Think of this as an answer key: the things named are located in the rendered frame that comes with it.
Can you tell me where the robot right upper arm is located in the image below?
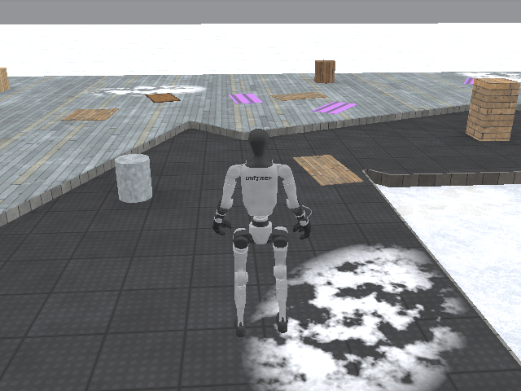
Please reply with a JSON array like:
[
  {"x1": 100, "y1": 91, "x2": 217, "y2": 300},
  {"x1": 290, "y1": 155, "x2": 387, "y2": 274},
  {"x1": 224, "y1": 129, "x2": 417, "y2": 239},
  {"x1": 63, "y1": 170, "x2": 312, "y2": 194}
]
[{"x1": 276, "y1": 164, "x2": 300, "y2": 209}]

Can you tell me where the left robot hand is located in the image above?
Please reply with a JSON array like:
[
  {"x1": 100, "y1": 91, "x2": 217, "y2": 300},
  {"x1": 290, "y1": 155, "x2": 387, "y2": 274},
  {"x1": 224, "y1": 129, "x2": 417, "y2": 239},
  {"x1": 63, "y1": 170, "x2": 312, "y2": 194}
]
[{"x1": 212, "y1": 220, "x2": 231, "y2": 235}]

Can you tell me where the right robot forearm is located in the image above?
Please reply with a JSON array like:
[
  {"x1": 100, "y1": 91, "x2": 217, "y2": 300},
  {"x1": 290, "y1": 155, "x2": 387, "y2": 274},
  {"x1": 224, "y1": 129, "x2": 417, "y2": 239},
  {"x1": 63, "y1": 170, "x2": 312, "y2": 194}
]
[{"x1": 291, "y1": 196, "x2": 309, "y2": 226}]

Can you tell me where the right robot hand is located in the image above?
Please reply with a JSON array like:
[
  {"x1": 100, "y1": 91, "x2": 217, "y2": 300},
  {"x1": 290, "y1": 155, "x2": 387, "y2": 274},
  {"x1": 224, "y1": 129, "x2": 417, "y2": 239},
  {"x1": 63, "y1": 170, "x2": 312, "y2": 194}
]
[{"x1": 293, "y1": 222, "x2": 311, "y2": 239}]

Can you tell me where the left robot foot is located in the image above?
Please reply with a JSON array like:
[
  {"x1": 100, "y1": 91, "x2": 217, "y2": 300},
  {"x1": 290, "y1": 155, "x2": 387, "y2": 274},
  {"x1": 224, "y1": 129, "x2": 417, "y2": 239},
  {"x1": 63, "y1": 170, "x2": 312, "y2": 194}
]
[{"x1": 234, "y1": 316, "x2": 246, "y2": 337}]

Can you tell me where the robot left upper arm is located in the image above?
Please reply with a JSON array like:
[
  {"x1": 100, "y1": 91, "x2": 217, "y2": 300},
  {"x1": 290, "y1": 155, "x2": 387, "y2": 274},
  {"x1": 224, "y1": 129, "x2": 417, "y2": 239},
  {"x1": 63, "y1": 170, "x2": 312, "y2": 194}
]
[{"x1": 220, "y1": 165, "x2": 242, "y2": 209}]

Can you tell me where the left robot forearm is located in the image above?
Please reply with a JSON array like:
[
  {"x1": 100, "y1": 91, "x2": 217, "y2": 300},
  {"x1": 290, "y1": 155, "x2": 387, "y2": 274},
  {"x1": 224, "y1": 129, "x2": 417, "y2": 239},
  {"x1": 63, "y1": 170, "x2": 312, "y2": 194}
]
[{"x1": 214, "y1": 197, "x2": 228, "y2": 223}]

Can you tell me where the robot right thigh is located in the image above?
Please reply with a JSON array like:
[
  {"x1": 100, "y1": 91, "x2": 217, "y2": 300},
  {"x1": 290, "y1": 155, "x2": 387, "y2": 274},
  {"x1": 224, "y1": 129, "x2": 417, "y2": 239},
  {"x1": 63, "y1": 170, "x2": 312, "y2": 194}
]
[{"x1": 272, "y1": 226, "x2": 288, "y2": 279}]

